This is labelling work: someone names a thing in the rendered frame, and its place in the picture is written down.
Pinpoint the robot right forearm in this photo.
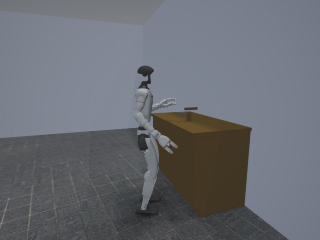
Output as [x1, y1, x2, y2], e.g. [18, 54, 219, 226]
[135, 112, 161, 140]

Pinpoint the right robot hand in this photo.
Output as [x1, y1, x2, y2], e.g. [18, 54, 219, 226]
[157, 135, 178, 154]

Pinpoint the robot left forearm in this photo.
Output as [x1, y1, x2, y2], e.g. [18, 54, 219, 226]
[151, 103, 161, 112]

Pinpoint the counter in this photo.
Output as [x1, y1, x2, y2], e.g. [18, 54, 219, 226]
[151, 107, 252, 218]

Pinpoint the left robot hand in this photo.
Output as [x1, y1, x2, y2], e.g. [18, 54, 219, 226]
[159, 98, 176, 108]

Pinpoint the robot head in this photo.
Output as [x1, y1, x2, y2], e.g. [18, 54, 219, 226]
[137, 65, 154, 90]

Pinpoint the right robot upper arm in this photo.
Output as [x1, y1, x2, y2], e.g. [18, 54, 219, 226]
[134, 88, 149, 120]

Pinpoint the robot left thigh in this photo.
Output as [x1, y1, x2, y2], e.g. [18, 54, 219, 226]
[147, 134, 159, 171]

